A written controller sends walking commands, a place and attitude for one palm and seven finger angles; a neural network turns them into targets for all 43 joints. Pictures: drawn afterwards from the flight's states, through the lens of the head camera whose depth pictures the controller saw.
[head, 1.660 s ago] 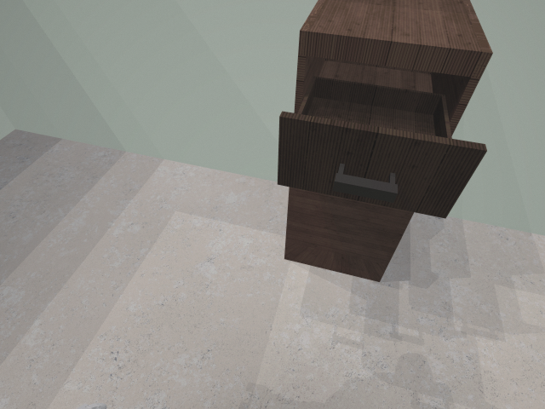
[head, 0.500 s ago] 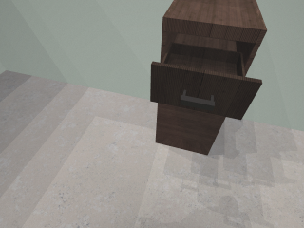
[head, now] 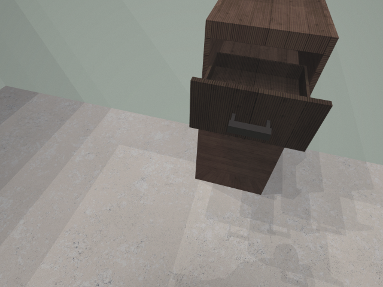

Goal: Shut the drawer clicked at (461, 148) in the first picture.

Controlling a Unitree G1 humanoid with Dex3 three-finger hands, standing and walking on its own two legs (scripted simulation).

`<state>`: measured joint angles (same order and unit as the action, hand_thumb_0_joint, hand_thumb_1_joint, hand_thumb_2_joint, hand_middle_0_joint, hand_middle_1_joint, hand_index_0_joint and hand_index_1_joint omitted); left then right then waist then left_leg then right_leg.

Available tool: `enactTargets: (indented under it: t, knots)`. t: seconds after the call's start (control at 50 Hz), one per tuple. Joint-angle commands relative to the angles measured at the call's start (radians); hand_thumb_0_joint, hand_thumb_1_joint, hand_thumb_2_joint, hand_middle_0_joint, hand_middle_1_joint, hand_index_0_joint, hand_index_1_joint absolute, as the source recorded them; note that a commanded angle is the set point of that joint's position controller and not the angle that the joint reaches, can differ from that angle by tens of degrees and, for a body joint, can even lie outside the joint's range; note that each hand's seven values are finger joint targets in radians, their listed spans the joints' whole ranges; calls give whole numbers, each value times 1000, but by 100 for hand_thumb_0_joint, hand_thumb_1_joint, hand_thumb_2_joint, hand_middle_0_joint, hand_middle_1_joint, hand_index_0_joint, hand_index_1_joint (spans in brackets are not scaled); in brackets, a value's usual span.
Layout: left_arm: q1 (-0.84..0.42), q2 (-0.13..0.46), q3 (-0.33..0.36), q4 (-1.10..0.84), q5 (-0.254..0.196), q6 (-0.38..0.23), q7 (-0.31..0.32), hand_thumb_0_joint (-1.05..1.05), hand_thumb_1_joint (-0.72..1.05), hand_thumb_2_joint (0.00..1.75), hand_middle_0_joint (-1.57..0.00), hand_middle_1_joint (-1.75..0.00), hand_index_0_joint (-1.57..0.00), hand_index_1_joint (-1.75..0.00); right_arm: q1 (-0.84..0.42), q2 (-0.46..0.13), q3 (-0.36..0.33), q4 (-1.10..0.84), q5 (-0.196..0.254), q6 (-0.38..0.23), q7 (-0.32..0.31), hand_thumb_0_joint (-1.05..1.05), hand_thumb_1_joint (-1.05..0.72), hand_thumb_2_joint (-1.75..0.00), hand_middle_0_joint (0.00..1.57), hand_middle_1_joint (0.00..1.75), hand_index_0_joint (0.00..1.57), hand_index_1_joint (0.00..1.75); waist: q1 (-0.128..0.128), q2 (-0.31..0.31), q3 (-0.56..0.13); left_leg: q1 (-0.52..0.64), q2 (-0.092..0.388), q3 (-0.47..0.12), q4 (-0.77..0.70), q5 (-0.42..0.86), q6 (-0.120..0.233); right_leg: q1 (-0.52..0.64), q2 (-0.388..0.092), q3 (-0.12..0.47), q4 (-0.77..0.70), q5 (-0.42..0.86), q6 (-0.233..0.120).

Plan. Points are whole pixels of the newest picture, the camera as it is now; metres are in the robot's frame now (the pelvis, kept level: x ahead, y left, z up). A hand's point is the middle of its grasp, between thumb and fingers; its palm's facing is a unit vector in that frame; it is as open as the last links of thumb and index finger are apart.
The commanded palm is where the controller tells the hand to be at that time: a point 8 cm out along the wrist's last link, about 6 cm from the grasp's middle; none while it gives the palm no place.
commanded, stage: turn to face it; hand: left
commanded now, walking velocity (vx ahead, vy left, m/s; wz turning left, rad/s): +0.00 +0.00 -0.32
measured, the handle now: (249, 125) +0.54 -0.13 +0.03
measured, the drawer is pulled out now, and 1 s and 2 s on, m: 0.27 0.27 0.27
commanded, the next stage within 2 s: take the last steps up to it in 0.38 s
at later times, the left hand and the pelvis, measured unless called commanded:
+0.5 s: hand out of the picture +0.05 +0.18 -0.19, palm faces -0.12 -0.97 -0.20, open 7.4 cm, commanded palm none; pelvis -0.02 +0.01 -0.02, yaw -7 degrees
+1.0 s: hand out of the picture +0.05 +0.15 -0.19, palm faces -0.17 -0.98 -0.12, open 7.4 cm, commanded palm none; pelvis +0.06 -0.02 -0.01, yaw -15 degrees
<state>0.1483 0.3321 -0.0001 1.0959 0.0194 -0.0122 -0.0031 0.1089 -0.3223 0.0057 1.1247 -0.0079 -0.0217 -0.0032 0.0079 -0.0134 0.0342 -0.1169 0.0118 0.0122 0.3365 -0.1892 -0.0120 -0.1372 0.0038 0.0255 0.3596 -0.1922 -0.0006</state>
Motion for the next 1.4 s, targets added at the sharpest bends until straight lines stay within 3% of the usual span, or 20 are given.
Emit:
enactTargets:
  t: [0.0,0.18,0.38,0.46,0.52,0.6,0.62,0.64,0.66,0.72,0.78,0.9,0.96,0.98,1.0,1.02,1.04,1.08,1.16,1.38]
  knots:
    - [-24,157,35,-75,-6,-3,14,0,90,90,-20,-30,-20,-30,-11,-157,-42,-63,-4,-13,-18,0,-90,-90,20,30,20,30,-10,18,-56,17,116,-60,-11,123,20,-40,-111,120,-22,185,-24]
    - [55,82,40,-122,-2,27,19,0,90,90,-20,-30,-20,-30,62,-78,-53,-110,-3,8,-27,0,-90,-90,20,30,20,30,-10,9,-48,-17,130,-9,79,84,16,-123,-83,153,89,213,-25]
    - [85,42,65,-195,4,37,21,0,90,90,-20,-30,-20,-30,132,-12,-81,-151,-5,17,-28,0,-90,-90,20,30,20,30,-19,-15,-11,-81,111,1,150,-146,29,-265,-69,238,97,-17,-57]
    - [101,-9,65,-212,5,36,20,0,90,90,-20,-30,-20,-30,145,-25,-90,-159,-8,10,-29,0,-90,-90,20,30,20,30,-11,97,-27,-92,198,-76,56,-151,74,-271,7,134,233,-16,-27]
    - [132,-46,76,-206,13,43,-2,0,90,90,-20,-30,-20,-30,137,-76,-109,-167,-17,2,-27,0,-90,-90,20,30,20,30,-4,188,-19,-142,378,-205,-100,-398,176,-270,20,-28,518,-251,-1]
    - [215,-83,82,-182,14,31,-27,0,90,90,-20,-30,-20,-30,108,-79,-107,-155,-29,-2,-28,0,-90,-90,20,30,20,30,42,84,54,-279,322,-35,60,-411,106,-72,-11,-89,253,-211,-16]
    - [287,-57,87,-149,17,20,-23,0,90,90,-20,-30,-20,-30,121,-42,-100,-150,-26,0,-24,0,-90,-90,20,30,20,30,68,-48,46,-354,233,51,260,-397,63,27,-8,-32,102,-218,-38]
    - [367,44,104,-127,24,3,-5,0,90,90,-20,-30,-20,-30,111,39,-82,-186,-10,0,-21,0,-90,-90,20,30,20,30,88,-376,59,-604,70,185,616,-463,-8,133,-250,407,-119,-343,-138]
    - [433,51,104,-120,2,0,10,0,90,90,-20,-30,-20,-30,4,20,-79,-231,-15,-3,-17,0,-90,-90,20,30,20,30,123,-287,82,-649,53,60,782,-443,2,55,-350,586,-221,-332,-222]
    - [270,-9,87,-141,8,-19,22,0,90,90,-20,-30,-20,-30,41,30,-89,-204,-23,-6,-4,0,-90,-90,20,30,20,30,14,-40,74,-577,105,0,860,-233,-1,-48,-272,417,-176,-310,-245]
    - [259,-26,79,-137,9,-34,20,0,90,90,-20,-30,-20,-30,69,60,-87,-194,-22,-3,-3,0,-90,-90,20,30,20,30,-8,-72,58,-515,102,35,784,-150,-19,-59,-207,265,-154,-62,-225]
    - [301,-19,82,-108,16,-23,17,0,90,90,-20,-30,-20,-30,9,90,-80,-228,-12,-21,-8,0,-90,-90,20,30,20,30,23,-101,26,-395,70,68,484,-181,-5,-16,-199,232,-98,78,-226]
    - [240,-24,87,-120,11,-10,10,0,90,90,-20,-30,-20,-30,132,92,-81,-183,-9,-37,-25,0,-90,-90,20,30,20,30,-40,-110,14,-131,35,108,252,-65,4,-121,-132,168,7,93,-172]
    - [243,-48,84,-123,6,-7,6,0,90,90,-20,-30,-20,-30,232,58,-87,-142,-13,-46,-36,0,-90,-90,20,30,20,30,-75,-26,-29,59,64,73,145,-25,15,-197,-81,136,175,103,-140]
    - [281,-100,79,-134,1,-6,-5,0,90,90,-20,-30,-20,-30,348,-47,-110,-115,-28,-54,-48,0,-90,-90,20,30,20,30,-106,220,-104,258,315,-261,37,-67,93,-385,16,56,453,-116,-75]
    - [270,-88,75,-169,9,-7,-11,0,90,90,-20,-30,-20,-30,426,-138,-120,-110,-26,-49,-52,0,-90,-90,20,30,20,30,-117,325,-108,262,557,-568,-73,-51,201,-513,54,-10,720,-392,-41]
    - [207,-45,87,-175,21,2,-10,0,90,90,-20,-30,-20,-30,380,-107,-111,-108,-26,-43,-57,0,-90,-90,20,30,20,30,-110,166,-42,131,562,-570,-119,-123,222,-544,7,61,848,-355,-40]
    - [168,-67,98,-162,28,12,-24,0,90,90,-20,-30,-20,-30,241,-3,-82,-135,-25,-49,-55,0,-90,-90,20,30,20,30,-38,140,92,-76,442,-358,-144,-132,167,-549,-62,61,916,-186,-16]
    - [198,-108,93,-136,22,40,-36,0,90,90,-20,-30,-20,-30,245,52,-76,-117,-22,-67,-57,0,-90,-90,20,30,20,30,-3,165,23,-90,320,-58,-103,147,129,-486,-73,23,878,-32,17]
    - [-109,-123,57,-211,11,32,-44,0,90,90,-20,-30,-20,-30,400,-10,-92,-59,-35,-33,-41,0,-90,-90,20,30,20,30,-89,218,42,3,302,41,-42,324,110,-378,-72,-131,345,-34,28]
